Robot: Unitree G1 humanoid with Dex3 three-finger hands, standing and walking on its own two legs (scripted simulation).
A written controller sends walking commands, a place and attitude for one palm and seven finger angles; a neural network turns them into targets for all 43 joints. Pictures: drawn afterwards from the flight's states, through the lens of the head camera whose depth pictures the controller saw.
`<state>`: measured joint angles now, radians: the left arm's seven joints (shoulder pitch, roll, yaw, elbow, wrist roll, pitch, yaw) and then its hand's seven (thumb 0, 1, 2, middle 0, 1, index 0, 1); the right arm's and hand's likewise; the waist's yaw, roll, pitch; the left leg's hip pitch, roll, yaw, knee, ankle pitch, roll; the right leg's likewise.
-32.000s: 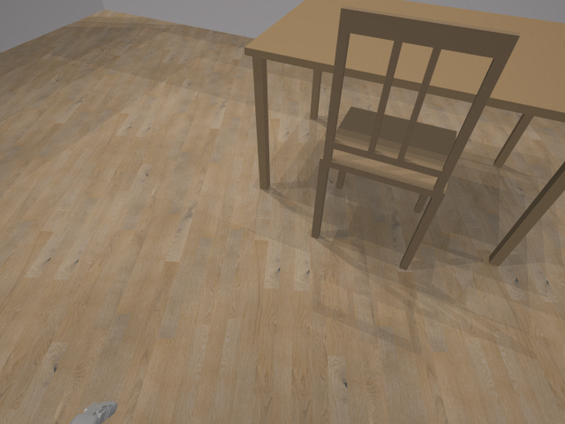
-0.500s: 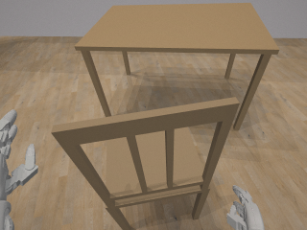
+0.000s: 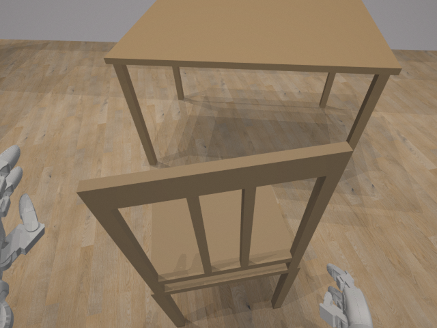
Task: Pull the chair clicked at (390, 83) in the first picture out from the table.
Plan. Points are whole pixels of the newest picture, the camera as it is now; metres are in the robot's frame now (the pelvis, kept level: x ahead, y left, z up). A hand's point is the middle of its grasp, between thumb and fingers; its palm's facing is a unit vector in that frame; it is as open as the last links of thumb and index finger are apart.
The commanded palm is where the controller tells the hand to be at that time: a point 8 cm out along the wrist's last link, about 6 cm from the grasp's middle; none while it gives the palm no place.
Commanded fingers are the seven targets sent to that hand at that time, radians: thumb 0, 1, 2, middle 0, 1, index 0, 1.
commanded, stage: step back with the hand held close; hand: left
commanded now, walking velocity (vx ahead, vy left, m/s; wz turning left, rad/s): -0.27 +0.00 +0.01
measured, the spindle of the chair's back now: (201, 239) +0.30 +0.09 -0.05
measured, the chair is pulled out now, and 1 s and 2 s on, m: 0.60 0.60 0.60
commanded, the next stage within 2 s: none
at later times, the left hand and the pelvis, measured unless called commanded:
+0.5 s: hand (18, 270) +0.13 +0.26 +0.17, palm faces +0.41 -0.70 -0.59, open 7.4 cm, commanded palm +0.08 +0.30 +0.18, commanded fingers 0.00 0.90 0.90 -0.20 -0.30 -0.20 -0.30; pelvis -0.06 +0.00 -0.01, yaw +0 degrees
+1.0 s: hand (0, 304) +0.10 +0.25 +0.17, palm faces +0.46 -0.70 -0.55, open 7.4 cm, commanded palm +0.04 +0.29 +0.18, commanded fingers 0.00 0.90 0.90 -0.20 -0.30 -0.20 -0.30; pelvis -0.10 -0.01 -0.02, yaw +1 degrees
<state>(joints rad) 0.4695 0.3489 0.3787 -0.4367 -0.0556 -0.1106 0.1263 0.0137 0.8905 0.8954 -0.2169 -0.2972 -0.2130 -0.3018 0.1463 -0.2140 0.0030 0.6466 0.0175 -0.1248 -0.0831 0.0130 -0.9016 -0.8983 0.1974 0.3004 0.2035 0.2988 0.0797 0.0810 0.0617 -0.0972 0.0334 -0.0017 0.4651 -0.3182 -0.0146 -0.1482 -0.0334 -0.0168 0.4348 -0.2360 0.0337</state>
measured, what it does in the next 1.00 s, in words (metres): shifts its weight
